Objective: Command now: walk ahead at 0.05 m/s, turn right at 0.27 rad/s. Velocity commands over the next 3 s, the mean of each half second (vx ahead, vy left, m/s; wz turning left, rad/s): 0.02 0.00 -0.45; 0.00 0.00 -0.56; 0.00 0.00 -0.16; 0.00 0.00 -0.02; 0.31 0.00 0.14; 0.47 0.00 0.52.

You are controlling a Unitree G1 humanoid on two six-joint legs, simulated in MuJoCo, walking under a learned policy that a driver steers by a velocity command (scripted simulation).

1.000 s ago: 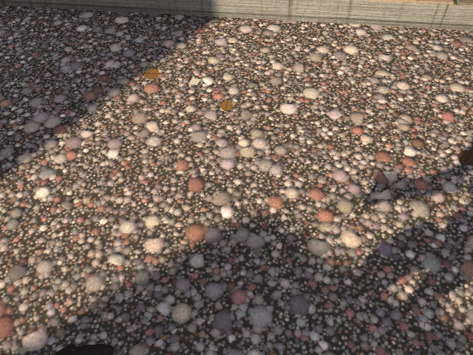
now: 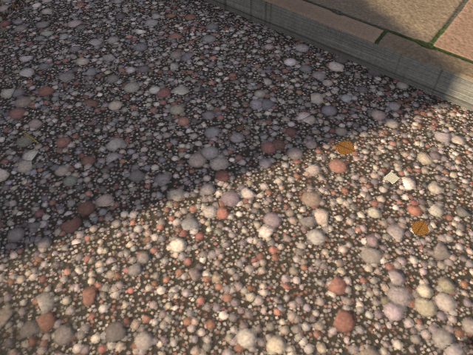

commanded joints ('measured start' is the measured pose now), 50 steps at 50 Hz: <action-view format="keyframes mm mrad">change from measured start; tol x16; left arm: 1 11 166 54 -64 -26 29 19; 50 -3 212 75 -185 -12 120 63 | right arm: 1 -7 -86 -23 -69 1 -12 -1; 50 16 -117 -64 -67 17 -18 15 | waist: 1 -14 -82 -102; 11 -66 -113 -184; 13 -21 244 -156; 20 -36 31 -87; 33 -17 157 -156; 36 -22 -293 -158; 50 -9 -152 -191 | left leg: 1 -112 66 -12 -202 22 -16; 12 257 130 -30 -752 585 -30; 14 222 398 -368 -834 441 170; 26 345 397 -96 -799 839 247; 34 196 327 102 -670 735 133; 36 -221 103 194 -241 -29 -50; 37 -246 113 54 -38 -99 -69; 42 -218 114 13 55 103 -83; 50 -89 104 -1 -259 173 -88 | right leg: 1 197 -227 366 -214 3 -121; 10 110 -146 413 -123 -199 -78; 14 -173 13 123 428 -698 96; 18 -239 -62 89 683 -655 126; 31 -3 -87 -60 208 -529 125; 34 230 -61 -69 -102 -234 50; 36 448 -402 357 -117 363 -198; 39 305 -313 258 -135 48 -181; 50 218 -252 333 -84 -119 -160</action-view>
